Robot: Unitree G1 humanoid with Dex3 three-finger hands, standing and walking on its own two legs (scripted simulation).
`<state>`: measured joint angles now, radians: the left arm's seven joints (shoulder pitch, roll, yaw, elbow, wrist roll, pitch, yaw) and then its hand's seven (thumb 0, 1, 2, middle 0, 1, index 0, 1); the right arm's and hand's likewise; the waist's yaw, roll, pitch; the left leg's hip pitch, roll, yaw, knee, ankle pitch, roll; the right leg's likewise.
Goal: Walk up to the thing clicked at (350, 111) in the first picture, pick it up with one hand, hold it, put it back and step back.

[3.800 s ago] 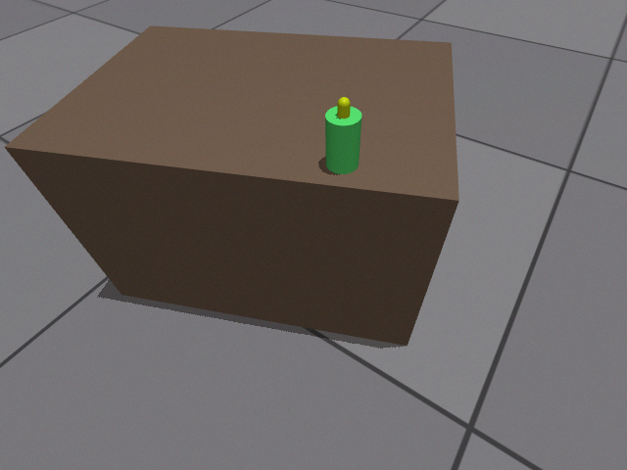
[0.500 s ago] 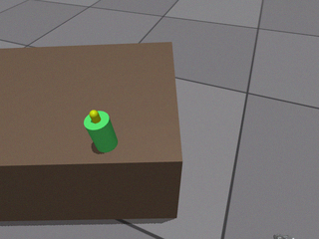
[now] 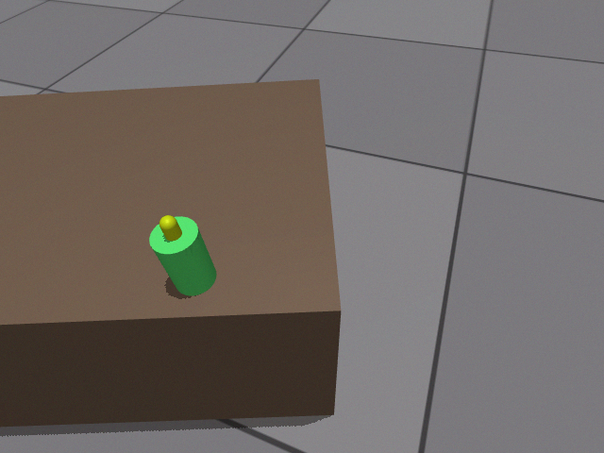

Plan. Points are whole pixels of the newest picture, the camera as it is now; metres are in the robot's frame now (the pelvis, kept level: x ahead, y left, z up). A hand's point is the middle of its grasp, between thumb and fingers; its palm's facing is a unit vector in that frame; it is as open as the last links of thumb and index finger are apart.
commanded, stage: stand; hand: left
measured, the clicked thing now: (182, 251) +0.42 +0.23 +0.00
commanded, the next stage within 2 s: none
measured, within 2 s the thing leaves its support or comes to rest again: neither
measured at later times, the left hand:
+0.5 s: hand out of the picture +0.09 +0.24 -0.16, palm faces -0.03 -0.94 -0.34, open 7.4 cm
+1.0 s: hand out of the picture +0.10 +0.23 -0.15, palm faces -0.03 -0.94 -0.35, open 7.4 cm
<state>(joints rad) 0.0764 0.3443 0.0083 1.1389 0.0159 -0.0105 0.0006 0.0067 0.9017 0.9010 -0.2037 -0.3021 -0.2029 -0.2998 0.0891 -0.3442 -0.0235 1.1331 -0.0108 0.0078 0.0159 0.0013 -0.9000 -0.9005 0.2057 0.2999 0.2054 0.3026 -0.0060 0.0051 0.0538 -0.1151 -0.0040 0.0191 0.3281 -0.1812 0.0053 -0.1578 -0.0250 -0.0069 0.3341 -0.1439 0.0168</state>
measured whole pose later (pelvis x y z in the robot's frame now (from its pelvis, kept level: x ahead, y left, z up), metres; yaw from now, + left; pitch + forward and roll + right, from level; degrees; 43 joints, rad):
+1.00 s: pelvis +0.02 -0.02 +0.00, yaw +1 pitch -2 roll +0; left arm 0.10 0.35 -0.01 1.13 0.01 -0.01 0.00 0.01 0.90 0.90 -0.20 -0.30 -0.20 -0.30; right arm 0.11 -0.35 -0.01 1.13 -0.01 -0.01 0.00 0.00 -0.90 -0.90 0.21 0.30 0.21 0.30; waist -0.01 0.00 0.04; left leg -0.07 0.03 0.00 0.30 -0.19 -0.02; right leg -0.11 0.00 -0.03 0.31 -0.17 -0.01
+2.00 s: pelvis +0.02 -0.02 +0.00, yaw +0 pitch -2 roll +0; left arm 0.11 0.35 -0.01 1.12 0.01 -0.01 0.00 0.01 0.90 0.90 -0.20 -0.30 -0.20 -0.30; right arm 0.13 -0.35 0.00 1.13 -0.01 -0.01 0.00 0.00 -0.90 -0.90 0.21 0.30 0.21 0.30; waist 0.00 0.00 0.04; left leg -0.07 0.03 0.01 0.29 -0.19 -0.03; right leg -0.13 0.01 -0.02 0.32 -0.17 -0.01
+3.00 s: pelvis +0.04 +0.00 +0.00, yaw +1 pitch -1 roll +0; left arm 0.41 0.29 0.17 0.13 -0.05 -0.07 0.06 -0.01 -0.50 0.03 -0.04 -0.05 -0.04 -0.04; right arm 0.26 -0.22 -0.10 0.58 0.03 -0.06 -0.06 -0.01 0.49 -0.04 0.06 0.05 0.06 0.05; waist 0.03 0.03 0.00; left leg -0.11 0.00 0.01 0.40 -0.27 0.00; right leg -0.14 -0.02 -0.02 0.40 -0.23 0.01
